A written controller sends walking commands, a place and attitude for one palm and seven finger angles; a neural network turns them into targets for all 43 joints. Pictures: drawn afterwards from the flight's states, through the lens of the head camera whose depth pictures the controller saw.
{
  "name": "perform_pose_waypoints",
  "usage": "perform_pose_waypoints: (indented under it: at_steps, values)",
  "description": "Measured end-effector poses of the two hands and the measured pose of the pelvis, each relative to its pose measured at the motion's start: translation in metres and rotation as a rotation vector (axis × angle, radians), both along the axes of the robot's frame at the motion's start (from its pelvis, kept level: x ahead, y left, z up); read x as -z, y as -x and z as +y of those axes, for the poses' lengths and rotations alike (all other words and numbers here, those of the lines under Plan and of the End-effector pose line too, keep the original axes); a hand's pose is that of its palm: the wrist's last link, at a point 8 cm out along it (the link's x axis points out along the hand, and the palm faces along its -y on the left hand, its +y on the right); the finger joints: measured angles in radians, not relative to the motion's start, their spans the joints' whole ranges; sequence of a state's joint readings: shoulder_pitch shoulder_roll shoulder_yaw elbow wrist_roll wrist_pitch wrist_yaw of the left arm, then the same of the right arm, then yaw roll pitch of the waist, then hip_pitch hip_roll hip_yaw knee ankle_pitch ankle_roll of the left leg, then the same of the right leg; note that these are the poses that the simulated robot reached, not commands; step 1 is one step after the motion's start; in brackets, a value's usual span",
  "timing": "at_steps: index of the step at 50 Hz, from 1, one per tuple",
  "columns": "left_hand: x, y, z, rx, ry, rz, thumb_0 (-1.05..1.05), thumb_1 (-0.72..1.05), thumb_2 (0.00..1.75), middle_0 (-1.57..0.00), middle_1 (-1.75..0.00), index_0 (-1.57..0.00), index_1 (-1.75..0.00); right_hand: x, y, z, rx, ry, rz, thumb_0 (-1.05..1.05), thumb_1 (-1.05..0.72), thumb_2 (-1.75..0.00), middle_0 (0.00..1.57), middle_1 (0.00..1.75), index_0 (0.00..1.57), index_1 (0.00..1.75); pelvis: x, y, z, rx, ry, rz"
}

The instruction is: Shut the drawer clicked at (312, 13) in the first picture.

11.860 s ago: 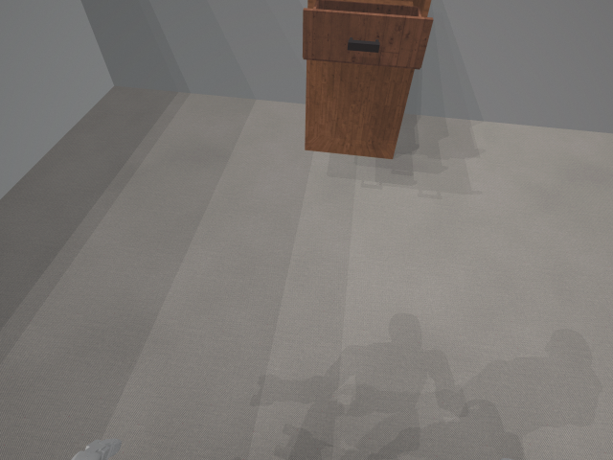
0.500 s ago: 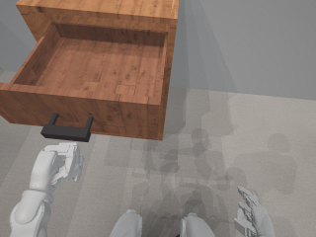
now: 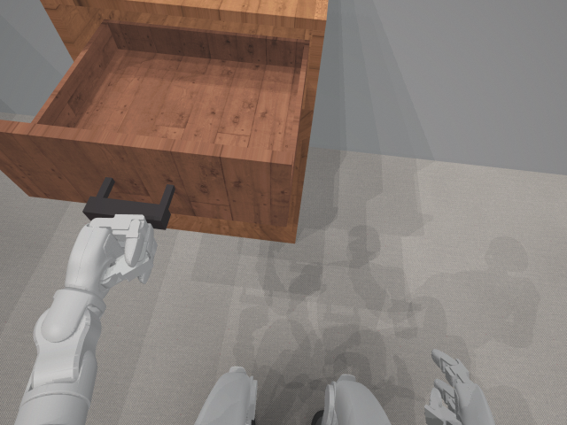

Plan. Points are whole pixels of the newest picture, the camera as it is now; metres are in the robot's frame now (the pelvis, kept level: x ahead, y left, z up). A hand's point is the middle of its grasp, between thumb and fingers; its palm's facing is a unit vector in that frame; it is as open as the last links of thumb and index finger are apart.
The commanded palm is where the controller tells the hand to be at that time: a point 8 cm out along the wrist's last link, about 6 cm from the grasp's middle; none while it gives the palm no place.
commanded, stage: push the drawer shut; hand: left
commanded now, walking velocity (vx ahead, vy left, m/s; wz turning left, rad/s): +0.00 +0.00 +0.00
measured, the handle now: (133, 200) +0.40 +0.24 +0.05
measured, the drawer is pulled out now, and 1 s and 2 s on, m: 0.28 0.14 0.03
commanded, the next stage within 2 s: none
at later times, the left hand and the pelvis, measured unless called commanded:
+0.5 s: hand (170, 199) +0.41 +0.19 +0.04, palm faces -0.08 -0.99 -0.06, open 2.9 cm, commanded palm +0.41 +0.23 +0.05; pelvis -0.01 +0.01 +0.00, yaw -1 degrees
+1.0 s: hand (175, 170) +0.46 +0.20 +0.04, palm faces -0.09 -0.99 -0.05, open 2.8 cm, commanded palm +0.46 +0.24 +0.05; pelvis +0.01 +0.01 +0.00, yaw -2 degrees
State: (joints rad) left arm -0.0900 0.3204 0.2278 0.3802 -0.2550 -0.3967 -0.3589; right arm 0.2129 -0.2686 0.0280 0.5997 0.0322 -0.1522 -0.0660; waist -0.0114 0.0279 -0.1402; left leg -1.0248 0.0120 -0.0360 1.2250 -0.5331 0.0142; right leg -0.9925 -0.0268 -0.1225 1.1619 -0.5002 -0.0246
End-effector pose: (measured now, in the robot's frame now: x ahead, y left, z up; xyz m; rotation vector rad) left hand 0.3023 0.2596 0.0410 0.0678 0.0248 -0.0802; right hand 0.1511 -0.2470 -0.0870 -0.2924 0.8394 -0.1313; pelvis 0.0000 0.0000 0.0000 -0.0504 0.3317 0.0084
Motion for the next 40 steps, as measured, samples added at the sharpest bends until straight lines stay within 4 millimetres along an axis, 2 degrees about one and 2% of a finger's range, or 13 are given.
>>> perform_pose_waypoints:
  at_steps: [13,28,40]
  values:
    - [-0.002,-0.046,-0.005,0.007,0.005,0.009,-0.04,0.79,0.95,-1.40,-1.60,-1.40,-1.60,0.003,0.028,0.001,0.030,0.005,0.059,0.01,-0.90,-0.90,0.20,0.30,0.21,0.30,0.000,0.010,0.003,0.004,0.000,0.005]
    - [-0.001,-0.101,-0.012,0.001,0.005,0.011,-0.04,0.83,0.95,-1.40,-1.60,-1.40,-1.60,0.012,0.074,-0.005,0.100,0.007,0.238,0.01,-0.90,-0.90,0.20,0.30,0.20,0.30,-0.001,0.004,0.008,0.023,-0.003,0.037]
    - [-0.002,-0.127,-0.012,0.005,0.009,0.012,-0.03,0.83,0.93,-1.40,-1.60,-1.40,-1.60,0.011,0.087,-0.007,0.149,-0.001,0.309,0.01,-0.90,-0.90,0.20,0.30,0.20,0.30,-0.003,-0.006,0.008,0.040,-0.003,0.054]
